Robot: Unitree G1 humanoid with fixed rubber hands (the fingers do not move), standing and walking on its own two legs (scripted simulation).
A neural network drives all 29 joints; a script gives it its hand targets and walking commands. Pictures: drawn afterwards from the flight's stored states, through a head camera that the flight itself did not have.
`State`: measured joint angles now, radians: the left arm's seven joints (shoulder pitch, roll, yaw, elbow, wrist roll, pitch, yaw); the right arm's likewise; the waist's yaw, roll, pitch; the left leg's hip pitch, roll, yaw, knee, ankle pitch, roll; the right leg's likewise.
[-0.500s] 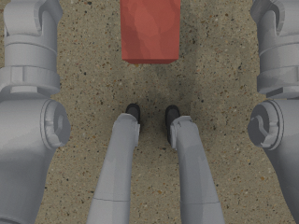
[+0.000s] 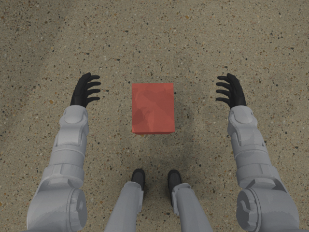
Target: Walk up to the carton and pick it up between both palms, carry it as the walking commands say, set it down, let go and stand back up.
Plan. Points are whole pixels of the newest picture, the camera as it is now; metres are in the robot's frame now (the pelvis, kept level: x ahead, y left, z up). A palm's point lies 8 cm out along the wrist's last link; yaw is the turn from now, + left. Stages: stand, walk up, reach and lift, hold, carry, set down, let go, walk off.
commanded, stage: let go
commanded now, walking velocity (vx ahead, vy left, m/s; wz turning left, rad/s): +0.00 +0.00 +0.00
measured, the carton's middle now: (152, 112) +0.46 +0.03 -0.57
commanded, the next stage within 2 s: stand in 1.02 s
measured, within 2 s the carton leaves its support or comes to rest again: neither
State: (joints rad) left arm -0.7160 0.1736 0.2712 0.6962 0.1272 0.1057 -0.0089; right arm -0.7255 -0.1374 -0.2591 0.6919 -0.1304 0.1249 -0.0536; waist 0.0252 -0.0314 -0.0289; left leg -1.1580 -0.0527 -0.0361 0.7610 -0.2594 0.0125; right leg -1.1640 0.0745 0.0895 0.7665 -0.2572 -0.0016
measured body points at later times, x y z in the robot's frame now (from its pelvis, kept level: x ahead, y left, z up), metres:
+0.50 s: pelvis +0.04 +0.00 +0.05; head +0.11 +0.00 +0.50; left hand +0.24 +0.23 -0.03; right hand +0.24 -0.23 -0.03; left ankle +0.02 +0.11 -0.68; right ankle +0.02 -0.11 -0.68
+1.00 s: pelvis +0.03 +0.00 +0.05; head +0.03 +0.01 +0.50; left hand +0.19 +0.24 -0.02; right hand +0.20 -0.23 -0.02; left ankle +0.02 +0.11 -0.68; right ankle +0.02 -0.11 -0.68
